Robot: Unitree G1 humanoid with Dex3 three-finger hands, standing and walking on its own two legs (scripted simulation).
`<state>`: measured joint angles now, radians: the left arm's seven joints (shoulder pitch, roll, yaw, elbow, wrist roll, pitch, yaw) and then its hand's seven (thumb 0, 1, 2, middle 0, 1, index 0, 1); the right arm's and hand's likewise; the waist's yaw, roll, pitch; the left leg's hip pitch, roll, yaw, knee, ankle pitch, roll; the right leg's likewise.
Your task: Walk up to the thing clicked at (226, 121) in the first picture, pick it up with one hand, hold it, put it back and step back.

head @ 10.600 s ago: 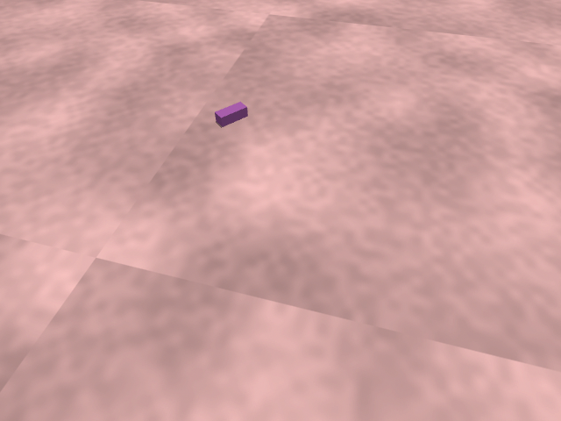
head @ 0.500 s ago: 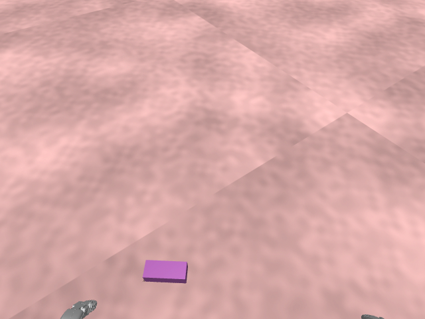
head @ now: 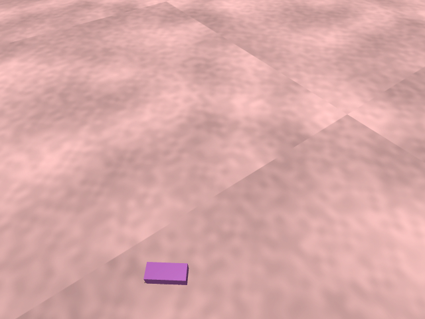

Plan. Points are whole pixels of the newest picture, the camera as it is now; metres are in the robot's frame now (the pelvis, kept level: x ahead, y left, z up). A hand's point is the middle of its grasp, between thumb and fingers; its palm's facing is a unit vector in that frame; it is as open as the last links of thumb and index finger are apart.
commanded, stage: walk up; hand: left
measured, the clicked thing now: (166, 273) +0.42 +0.24 -0.75
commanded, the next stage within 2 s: none
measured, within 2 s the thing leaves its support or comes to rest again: neither
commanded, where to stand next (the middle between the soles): +0.04 +0.00 m, yaw +1 degrees
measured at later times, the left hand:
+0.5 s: hand out of the picture +0.09 +0.24 -0.16, palm faces -0.04 -0.93 -0.38, open 7.4 cm
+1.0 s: hand out of the picture +0.07 +0.30 -0.18, palm faces +0.07 -0.90 -0.43, open 7.4 cm
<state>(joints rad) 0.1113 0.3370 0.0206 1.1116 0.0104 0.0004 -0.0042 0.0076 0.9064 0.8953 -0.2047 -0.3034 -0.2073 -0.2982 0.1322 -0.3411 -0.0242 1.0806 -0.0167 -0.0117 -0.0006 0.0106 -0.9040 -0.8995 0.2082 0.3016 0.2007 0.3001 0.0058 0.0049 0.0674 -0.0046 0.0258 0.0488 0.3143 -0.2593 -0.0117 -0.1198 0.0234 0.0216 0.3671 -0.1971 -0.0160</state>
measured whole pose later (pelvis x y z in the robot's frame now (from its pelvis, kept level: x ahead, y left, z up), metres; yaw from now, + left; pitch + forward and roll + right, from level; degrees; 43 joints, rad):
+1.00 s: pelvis -0.05 +0.01 -0.04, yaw +3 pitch -4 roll +0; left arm 0.07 0.42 0.06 0.86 0.00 0.06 0.05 0.01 0.90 0.90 -0.21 -0.30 -0.21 -0.30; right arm 0.16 -0.38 -0.06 0.87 -0.03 0.06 0.02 0.01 -0.91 -0.90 0.21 0.30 0.20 0.30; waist 0.01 -0.02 0.21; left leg -0.34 0.00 -0.05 0.82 -0.41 -0.01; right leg -0.52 -0.02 0.08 1.02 -0.52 0.00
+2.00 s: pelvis -0.03 +0.02 -0.03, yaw +3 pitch -3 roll +0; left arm 0.22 0.41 0.03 0.85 0.00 -0.01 0.03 0.01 0.91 0.90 -0.21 -0.30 -0.21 -0.30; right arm 0.18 -0.37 -0.04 0.80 -0.02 -0.01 0.02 0.01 -0.90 -0.90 0.21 0.30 0.20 0.30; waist 0.01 -0.02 0.16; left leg -0.37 -0.02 0.00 0.70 -0.28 0.03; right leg -0.40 -0.01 0.05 1.00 -0.53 -0.03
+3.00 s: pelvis -0.06 -0.01 -0.01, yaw +3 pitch -3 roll +0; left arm 0.18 0.36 0.02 1.06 0.01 -0.02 -0.02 0.01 0.91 0.90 -0.21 -0.30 -0.21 -0.30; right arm 0.19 -0.37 -0.01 1.05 -0.01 -0.03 0.01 0.01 -0.90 -0.90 0.21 0.30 0.20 0.30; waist 0.02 -0.02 0.05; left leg -0.20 0.00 -0.06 0.52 -0.28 -0.01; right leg -0.21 0.00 0.00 0.51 -0.26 0.00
